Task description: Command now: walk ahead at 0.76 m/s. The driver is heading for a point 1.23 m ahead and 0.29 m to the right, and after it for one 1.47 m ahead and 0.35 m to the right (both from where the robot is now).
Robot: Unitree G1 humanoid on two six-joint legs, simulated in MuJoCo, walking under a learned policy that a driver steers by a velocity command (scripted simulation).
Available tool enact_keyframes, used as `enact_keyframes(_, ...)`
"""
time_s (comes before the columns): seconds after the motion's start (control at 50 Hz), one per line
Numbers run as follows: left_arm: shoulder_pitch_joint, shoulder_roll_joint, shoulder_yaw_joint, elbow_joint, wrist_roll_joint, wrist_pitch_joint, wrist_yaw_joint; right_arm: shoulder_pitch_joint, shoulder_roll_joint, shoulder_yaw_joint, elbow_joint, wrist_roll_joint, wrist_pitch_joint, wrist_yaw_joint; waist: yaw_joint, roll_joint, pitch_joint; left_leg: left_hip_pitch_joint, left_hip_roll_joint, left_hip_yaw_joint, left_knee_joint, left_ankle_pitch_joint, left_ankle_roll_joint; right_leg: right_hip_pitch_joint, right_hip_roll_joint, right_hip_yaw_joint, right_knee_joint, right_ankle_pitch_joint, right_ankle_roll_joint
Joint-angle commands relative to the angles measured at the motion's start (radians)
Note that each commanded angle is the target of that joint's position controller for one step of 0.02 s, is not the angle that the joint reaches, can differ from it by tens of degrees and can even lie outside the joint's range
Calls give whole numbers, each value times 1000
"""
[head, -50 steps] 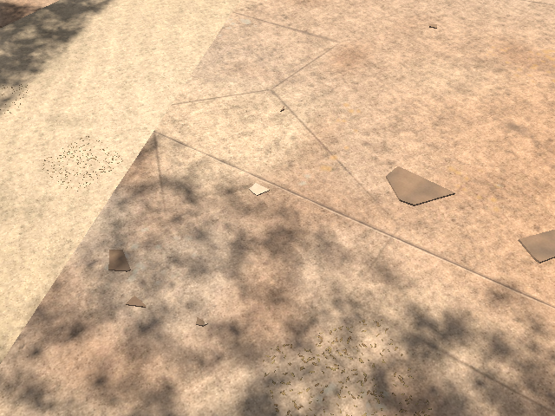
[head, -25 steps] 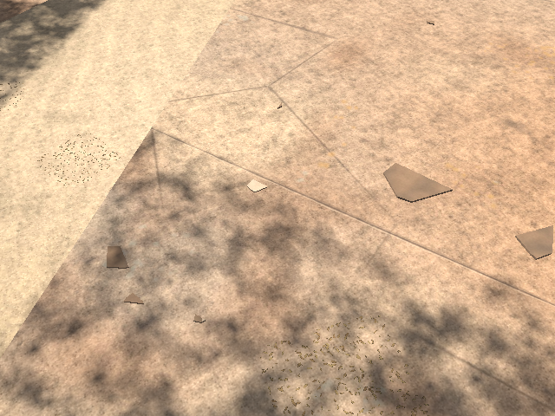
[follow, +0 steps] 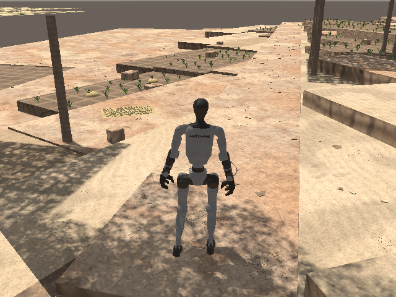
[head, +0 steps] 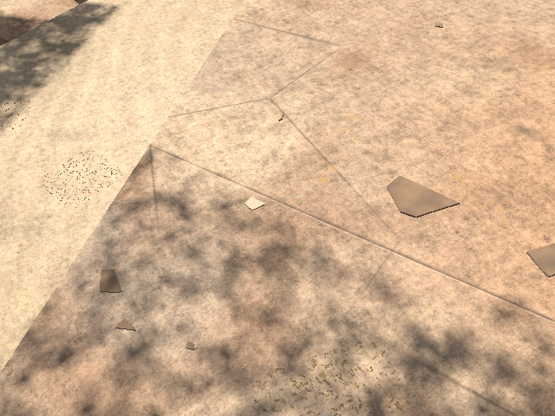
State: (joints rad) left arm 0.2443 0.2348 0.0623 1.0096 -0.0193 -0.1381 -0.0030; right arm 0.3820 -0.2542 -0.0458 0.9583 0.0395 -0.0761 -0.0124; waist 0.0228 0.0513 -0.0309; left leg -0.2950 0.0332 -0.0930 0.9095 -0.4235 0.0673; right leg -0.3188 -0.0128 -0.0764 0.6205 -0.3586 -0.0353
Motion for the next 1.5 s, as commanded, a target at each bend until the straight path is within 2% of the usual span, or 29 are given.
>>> enact_keyframes(0.02,234,96,-8,25,21,-20,-26,-235,-5,26,-218,33,-72,23,71,-178,104,-859,37,-48,536,124,84,455,-413,815,-445,-501,-212)
enact_keyframes(0.08,109,59,-36,-12,28,3,-36,-177,-39,13,-197,-22,-43,33,-24,-135,121,-669,132,-5,375,310,34,216,-251,443,-464,-208,-132)
enact_keyframes(0.34,349,103,-42,1,6,31,26,-596,-7,21,-353,6,-58,96,42,-123,220,-465,9,171,-356,556,7,429,-217,57,-578,540,-117)
enact_keyframes(0.42,327,178,-16,0,58,68,29,-294,-142,-37,-314,20,-37,74,-168,-299,-38,-24,-119,232,-323,332,91,535,-266,41,-82,1455,-94)
enact_keyframes(0.44,262,179,-20,-32,58,73,28,-23,-192,-60,-237,19,-24,55,-301,-274,-168,392,-23,108,-296,315,129,253,-238,55,237,1291,-69)
enact_keyframes(0.46,398,-26,-65,-72,53,47,5,120,-287,-82,-197,-30,-29,47,-187,57,-400,897,292,-446,-326,-166,273,-248,-42,120,693,452,-34)
enact_keyframes(0.48,381,-1,-66,-59,-12,-2,-6,162,-217,-67,-166,-36,-38,49,-207,177,-546,934,374,-799,-573,-464,278,-354,32,292,838,-73,-65)
enact_keyframes(0.5,192,119,-25,-126,-68,-15,0,93,-141,-50,-150,-39,-42,43,-211,170,-300,771,331,-647,-643,-362,188,-458,-25,257,878,-35,-85)
enact_keyframes(0.54,71,94,-23,-168,-53,-9,11,-53,-81,-34,-134,-50,-57,48,-121,-51,-76,390,286,-345,-675,-31,130,-417,-114,222,805,79,-79)
enact_keyframes(0.6,174,8,-18,-154,-46,69,6,-175,-10,-18,-96,-51,-64,58,10,23,47,80,223,-61,-748,106,87,-284,-197,218,742,118,-64)
enact_keyframes(0.68,49,28,-11,-226,-22,108,13,-212,-42,-21,-87,-56,-70,46,30,12,187,-60,153,201,-819,297,51,-376,-193,180,610,292,-35)
enact_keyframes(0.8,-178,47,-17,-327,-13,71,-46,-75,-145,-31,-86,-52,-61,-2,-48,-94,221,227,170,353,-810,565,6,-444,-124,26,205,567,-71)
enact_keyframes(0.84,-194,81,-2,-358,-18,62,-72,-71,-199,-40,-103,-55,-40,-16,-27,-53,171,340,183,388,-708,1009,-22,-345,-45,-77,124,528,-96)
enact_keyframes(0.88,-39,151,32,-350,-37,76,-77,-93,-263,-58,-128,-54,-4,-30,80,50,53,412,213,389,-458,1492,-20,-151,45,-136,169,362,-122)
enact_keyframes(0.92,388,299,106,-251,-34,113,-51,-214,-271,-64,-178,-30,2,-12,297,56,-129,181,190,346,84,1446,-3,407,74,-42,122,269,-190)
enact_keyframes(0.94,404,337,121,-227,-29,137,-30,-265,-108,-23,-213,-27,-37,10,261,-309,-20,-142,-57,323,629,336,-52,528,-1,162,34,295,-259)
enact_keyframes(0.96,270,293,74,-289,18,100,-41,-76,27,23,-299,-6,-97,34,10,-484,-211,-526,-163,32,857,-145,-52,737,-205,861,-200,-121,-490)
enact_keyframes(0.98,269,191,58,-318,26,77,-45,-202,-83,13,-327,0,-135,44,92,-278,-247,-553,-101,-90,785,-36,20,707,-232,993,-370,-332,-431)
enact_keyframes(1.02,203,147,43,-313,22,33,-60,-273,-98,3,-345,0,-127,30,-4,67,-44,-506,-14,-72,563,69,37,401,-202,867,-405,-255,-328)
enact_keyframes(1.04,123,157,43,-333,15,27,-55,-246,-88,2,-337,-23,-112,25,-56,76,3,-423,10,-79,481,100,12,234,-157,791,-387,-178,-326)
enact_keyframes(1.16,108,128,28,-348,-11,43,17,-429,-55,4,-410,-65,-58,3,-8,-22,130,-261,26,22,-57,375,-124,-78,28,421,-399,202,-268)
enact_keyframes(1.22,166,123,29,-316,-10,53,17,-517,-22,9,-444,-48,-64,14,80,-109,108,-130,-16,82,-294,614,-132,-97,31,369,-380,189,-208)
enact_keyframes(1.32,230,127,39,-255,-12,66,23,-527,-115,-35,-468,-21,-90,31,89,-169,104,-206,-29,65,-460,520,-69,267,-72,446,-239,467,-176)
enact_keyframes(1.36,175,168,48,-267,10,83,24,-319,-169,-67,-429,-40,-104,29,-41,-203,-34,-3,-66,114,-477,540,1,355,-51,410,25,952,-111)
enact_keyframes(1.38,93,139,33,-313,32,82,17,-98,-193,-66,-391,-56,-101,27,-150,-193,-202,319,55,17,-380,701,55,198,-25,392,298,857,-73)
enact_keyframes(1.4,305,20,4,-286,14,75,8,41,-257,-78,-329,-86,-95,39,-76,213,-424,788,350,-437,-337,883,274,-186,166,312,764,69,23)
enact_keyframes(1.42,379,74,-10,-252,-18,74,7,108,-208,-74,-288,-59,-89,58,-105,324,-537,893,425,-713,-442,635,309,-338,163,359,922,-247,37)
enact_keyframes(1.46,44,161,3,-341,-8,80,14,-67,-108,-42,-326,-54,-56,42,-139,25,-211,569,313,-383,-484,724,199,-404,54,276,873,-143,52)
enact_keyframes(1.5,-60,132,6,-385,24,73,10,-107,-99,-25,-291,-59,-60,40,-71,-52,-61,296,240,-221,-521,996,169,-349,5,226,725,-131,49)
